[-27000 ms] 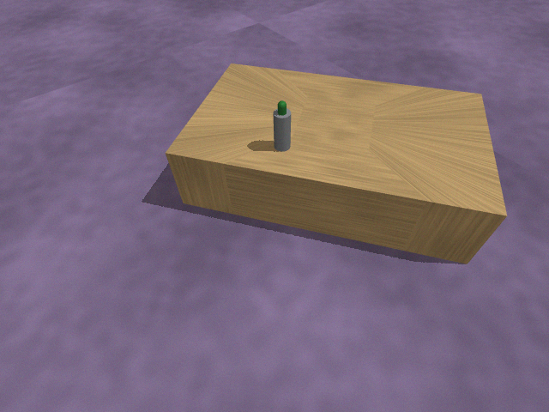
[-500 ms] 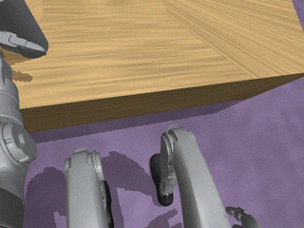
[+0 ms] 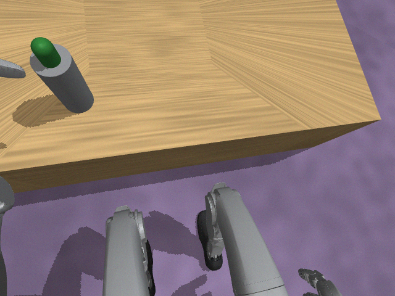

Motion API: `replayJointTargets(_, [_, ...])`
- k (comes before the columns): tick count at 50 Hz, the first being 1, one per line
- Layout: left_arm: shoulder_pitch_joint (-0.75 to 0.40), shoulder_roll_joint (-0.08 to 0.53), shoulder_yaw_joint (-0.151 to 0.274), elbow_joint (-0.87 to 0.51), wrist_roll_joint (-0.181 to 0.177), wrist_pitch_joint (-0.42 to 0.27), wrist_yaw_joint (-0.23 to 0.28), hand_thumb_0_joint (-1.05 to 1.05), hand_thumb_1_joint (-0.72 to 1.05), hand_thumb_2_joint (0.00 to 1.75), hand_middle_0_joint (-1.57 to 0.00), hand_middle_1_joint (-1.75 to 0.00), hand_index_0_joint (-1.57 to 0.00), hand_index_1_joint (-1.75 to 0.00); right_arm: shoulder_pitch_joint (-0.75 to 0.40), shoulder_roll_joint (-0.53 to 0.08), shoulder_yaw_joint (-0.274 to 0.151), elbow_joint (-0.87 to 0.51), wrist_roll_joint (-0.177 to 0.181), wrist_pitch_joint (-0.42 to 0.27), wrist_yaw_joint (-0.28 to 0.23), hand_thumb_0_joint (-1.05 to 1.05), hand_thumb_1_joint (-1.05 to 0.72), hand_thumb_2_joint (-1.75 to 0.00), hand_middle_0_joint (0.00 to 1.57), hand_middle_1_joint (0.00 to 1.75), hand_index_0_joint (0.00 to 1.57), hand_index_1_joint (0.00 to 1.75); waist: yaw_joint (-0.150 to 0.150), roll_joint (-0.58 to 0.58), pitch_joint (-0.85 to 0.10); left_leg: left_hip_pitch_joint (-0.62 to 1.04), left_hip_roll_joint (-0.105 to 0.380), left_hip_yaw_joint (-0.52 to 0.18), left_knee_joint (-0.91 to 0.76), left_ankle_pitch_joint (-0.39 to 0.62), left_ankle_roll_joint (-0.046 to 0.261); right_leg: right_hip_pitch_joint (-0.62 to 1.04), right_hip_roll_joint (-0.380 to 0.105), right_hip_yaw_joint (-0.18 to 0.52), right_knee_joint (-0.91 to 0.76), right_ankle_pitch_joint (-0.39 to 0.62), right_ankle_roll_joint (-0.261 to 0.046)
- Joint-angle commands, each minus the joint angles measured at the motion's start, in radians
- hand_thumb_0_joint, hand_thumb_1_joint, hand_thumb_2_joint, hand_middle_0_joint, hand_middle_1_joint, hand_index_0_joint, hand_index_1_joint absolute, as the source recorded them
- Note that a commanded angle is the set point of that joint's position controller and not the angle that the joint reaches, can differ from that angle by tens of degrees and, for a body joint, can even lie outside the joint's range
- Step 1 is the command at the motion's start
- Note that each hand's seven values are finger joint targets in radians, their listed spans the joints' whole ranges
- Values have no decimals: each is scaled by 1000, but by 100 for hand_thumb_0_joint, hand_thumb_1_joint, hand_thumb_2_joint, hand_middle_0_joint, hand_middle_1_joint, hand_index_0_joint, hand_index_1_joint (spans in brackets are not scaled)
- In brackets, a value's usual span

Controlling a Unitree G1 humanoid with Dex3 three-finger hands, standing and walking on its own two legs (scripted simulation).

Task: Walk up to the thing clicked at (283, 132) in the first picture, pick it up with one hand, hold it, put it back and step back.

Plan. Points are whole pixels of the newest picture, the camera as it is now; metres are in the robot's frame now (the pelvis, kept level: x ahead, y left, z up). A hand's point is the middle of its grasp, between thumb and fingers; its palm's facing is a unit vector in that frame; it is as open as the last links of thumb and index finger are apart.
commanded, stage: home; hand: left
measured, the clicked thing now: (62, 77) +0.57 +0.20 -0.09
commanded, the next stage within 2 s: none
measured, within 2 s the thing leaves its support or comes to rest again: neither
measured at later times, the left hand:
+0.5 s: hand out of the picture +0.46 +0.27 +0.09, palm faces +0.19 -0.91 -0.36, open 17.4 cm
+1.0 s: hand out of the picture +0.26 +0.18 +0.14, palm faces +0.17 -0.95 -0.26, open 17.1 cm
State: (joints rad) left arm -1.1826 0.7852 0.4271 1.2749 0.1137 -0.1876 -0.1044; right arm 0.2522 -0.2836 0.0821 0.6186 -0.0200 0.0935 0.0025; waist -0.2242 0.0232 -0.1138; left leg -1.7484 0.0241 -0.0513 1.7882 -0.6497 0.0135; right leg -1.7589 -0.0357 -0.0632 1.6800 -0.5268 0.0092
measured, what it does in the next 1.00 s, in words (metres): rises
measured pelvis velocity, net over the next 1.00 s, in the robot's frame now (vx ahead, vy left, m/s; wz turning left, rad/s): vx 0.09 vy -0.01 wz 0.06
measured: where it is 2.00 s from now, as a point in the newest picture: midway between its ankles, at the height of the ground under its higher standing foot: (179, 264)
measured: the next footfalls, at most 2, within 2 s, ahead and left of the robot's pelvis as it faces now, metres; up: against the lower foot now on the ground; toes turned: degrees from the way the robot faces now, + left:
none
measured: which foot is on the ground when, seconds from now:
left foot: down 0.00-1.00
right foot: down 0.00-1.00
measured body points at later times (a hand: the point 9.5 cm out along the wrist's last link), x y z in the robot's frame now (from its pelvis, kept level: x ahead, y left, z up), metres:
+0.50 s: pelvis +0.05 +0.00 +0.16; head +0.18 +0.03 +0.59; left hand +0.45 +0.31 +0.11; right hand +0.08 -0.27 +0.05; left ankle +0.06 +0.11 -0.49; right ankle +0.10 -0.13 -0.49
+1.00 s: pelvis +0.09 -0.01 +0.21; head +0.11 -0.01 +0.66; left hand +0.25 +0.23 +0.16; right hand +0.27 -0.23 +0.13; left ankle +0.06 +0.11 -0.49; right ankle +0.10 -0.13 -0.49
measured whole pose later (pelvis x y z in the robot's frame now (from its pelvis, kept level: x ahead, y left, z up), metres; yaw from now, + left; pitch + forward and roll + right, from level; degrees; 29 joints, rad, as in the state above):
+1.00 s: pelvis +0.09 -0.01 +0.21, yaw +3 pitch +7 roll -1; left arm 0.31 0.20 -0.01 0.27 -0.05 0.13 0.14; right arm 0.20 -0.21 0.03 0.55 0.05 0.01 -0.14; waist -0.01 0.03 -0.09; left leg -0.51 0.03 -0.02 0.83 -0.45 -0.01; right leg -0.54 -0.02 -0.06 0.79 -0.38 0.00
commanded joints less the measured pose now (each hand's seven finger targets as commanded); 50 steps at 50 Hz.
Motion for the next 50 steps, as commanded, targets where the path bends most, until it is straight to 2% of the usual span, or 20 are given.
replayJointTargets(1, [-397, 451, 88, -301, 51, -16, 73, 0, -54, 8, -8, -6, -7, -7, 244, -209, -69, -19, -1, 22, -12, 0, -92, -91, 20, 30, 20, 30, 36, 283, -768, 613, 7, -28, -347, 313, 0, 529, 32, 22, -257, 205, -53])
replayJointTargets(3, [-337, 411, 82, -265, 50, 4, 94, 0, -54, 7, -6, -6, -6, -6, 240, -197, -69, -19, 4, 30, -14, 0, -89, -90, 20, 30, 20, 30, 30, 289, -730, 680, 12, -41, -411, 306, -6, 559, 37, 13, -302, 190, -54])
replayJointTargets(5, [-320, 304, 27, -224, 44, 20, 110, 0, -55, 6, -5, -6, -5, -6, 246, -187, -70, 1, 2, 21, -17, 0, -89, -90, 20, 30, 20, 30, 5, 291, -672, 763, 23, -51, -454, 341, -12, 528, 42, 5, -355, 194, -56])
replayJointTargets(8, [-238, 310, 20, -190, 44, 37, 141, 0, -57, 5, -5, -5, -5, -5, 248, -196, -75, 5, 4, 13, -22, 0, -89, -90, 20, 30, 20, 30, 35, 291, -616, 840, 25, -46, -517, 402, -18, 589, 45, 2, -430, 224, -59])
replayJointTargets(11, [-130, 166, -48, -128, 28, 59, 148, 0, -57, 5, -5, -5, -5, -5, 250, -180, -81, 7, 8, 5, -22, 0, -89, -90, 20, 30, 20, 30, 20, 232, -548, 849, 24, -24, -564, 422, -14, 679, 49, -1, -503, 262, -58])
replayJointTargets(13, [-44, 156, -48, -136, 19, 74, 158, 0, -56, 5, -5, -5, -5, -5, 256, -177, -89, 9, 16, 0, -26, 0, -89, -90, 20, 30, 20, 30, 47, 196, -536, 878, 22, -13, -606, 436, -12, 759, 50, 0, -552, 284, -57])
replayJointTargets(14, [23, 112, -66, -105, 14, 84, 158, 0, -57, 5, -5, -5, -5, -5, 251, -170, -89, 6, 19, -2, -28, 0, -89, -90, 20, 30, 20, 30, 50, 169, -509, 871, 21, -7, -628, 434, -12, 798, 51, -1, -576, 296, -56])
replayJointTargets(17, [130, 26, -102, -195, -11, 102, 163, 0, -56, 5, -5, -5, -5, -5, 234, -159, -103, -5, 33, -15, -35, 0, -89, -90, 20, 30, 20, 30, 72, 142, -491, 936, 20, 1, -695, 456, -14, 890, 54, 0, -641, 321, -57])
replayJointTargets(19, [236, -7, -110, -211, -25, 115, 172, 0, -53, 7, -5, -6, -5, -6, 216, -152, -107, -14, 43, -20, -45, 0, -90, -90, 20, 30, 20, 30, 86, 105, -462, 952, 20, 3, -738, 465, -15, 952, 54, -1, -675, 342, -54])
replayJointTargets(22, [295, -4, -106, -376, -47, 118, 192, 0, -49, 9, -6, -6, -6, -7, 184, -146, -113, -47, 55, -27, -64, 0, -90, -90, 20, 30, 20, 30, 124, 151, -472, 1054, 17, 9, -809, 496, -23, 1022, 53, 0, -721, 361, -55])
replayJointTargets(25, [448, -102, -141, -432, -70, 132, 216, 0, -52, 7, -5, -6, -5, -6, 154, -124, -113, -70, 64, -43, -83, 0, -90, -90, 20, 30, 20, 30, 133, 126, -404, 1079, 9, 23, -863, 486, -21, 1098, 54, 6, -777, 373, -51])
replayJointTargets(27, [513, -111, -138, -541, -82, 135, 234, 0, -51, 8, -6, -6, -5, -6, 145, -117, -114, -82, 66, -51, -98, 0, -90, -90, 20, 30, 20, 30, 149, 130, -395, 1126, 8, 27, -902, 508, -21, 1149, 52, 12, -810, 392, -51])
replayJointTargets(32, [703, -261, -223, -685, -108, 161, 255, 0, -48, 10, -6, -7, -6, -7, 94, -91, -106, -114, 61, -71, -126, 0, -90, -90, 20, 30, 20, 30, 148, 115, -299, 1210, 2, 41, -982, 495, -19, 1221, 51, 12, -886, 391, -46])
replayJointTargets(34, [780, -277, -229, -765, -118, 172, 262, 0, -49, 10, -6, -7, -6, -7, 73, -87, -108, -118, 61, -80, -134, 0, -90, -90, 20, 30, 20, 30, 164, 106, -274, 1242, 3, 40, -1010, 489, -18, 1245, 51, 7, -906, 384, -46])
replayJointTargets(36, [914, -386, -307, -776, -131, 191, 256, 0, -49, 9, -6, -7, -6, -7, 42, -72, -103, -131, 58, -89, -138, 0, -90, -90, 20, 30, 20, 30, 164, 64, -220, 1234, 1, 43, -1029, 480, -15, 1272, 53, -1, -927, 379, -42])
replayJointTargets(41, [1106, -411, -348, -1022, -148, 223, 256, 0, -47, 10, -6, -7, -6, -7, -15, -61, -105, -159, 60, -108, -146, 0, -90, -90, 20, 30, 20, 30, 193, 40, -200, 1268, -8, 60, -1065, 485, -11, 1341, 46, -1, -965, 391, -34])
replayJointTargets(44, [1345, -489, -400, -1055, -159, 259, 247, 0, -47, 10, -6, -7, -6, -7, -58, -49, -98, -183, 64, -122, -150, 0, -90, -90, 20, 30, 20, 30, 188, -34, -122, 1261, -11, 67, -1072, 493, -5, 1346, 46, -4, -985, 410, -23])
replayJointTargets(45, [1377, -488, -403, -1106, -161, 267, 247, 0, -49, 9, -6, -7, -6, -7, -67, -47, -98, -189, 64, -126, -150, 0, -90, -90, 20, 30, 20, 30, 197, -25, -116, 1261, -11, 65, -1075, 497, -6, 1350, 46, -7, -986, 410, -24])
replayJointTargets(47, [1362, -414, -363, -1255, -157, 266, 254, 0, -49, 9, -6, -6, -6, -6, -73, -50, -98, -195, 65, -126, -158, 0, -90, -90, 20, 30, 20, 30, 201, 0, -139, 1294, -15, 70, -1075, 509, -5, 1370, 42, -1, -991, 421, -20])
replayJointTargets(50, [1459, -458, -390, -1268, -156, 287, 252, 0, -55, 6, -5, -5, -5, -5, -86, -40, -91, -217, 61, -139, -162, 0, -90, -90, 20, 30, 20, 30, 188, -25, -75, 1273, -18, 69, -1077, 476, 1, 1351, 39, 0, -1002, 400, -16])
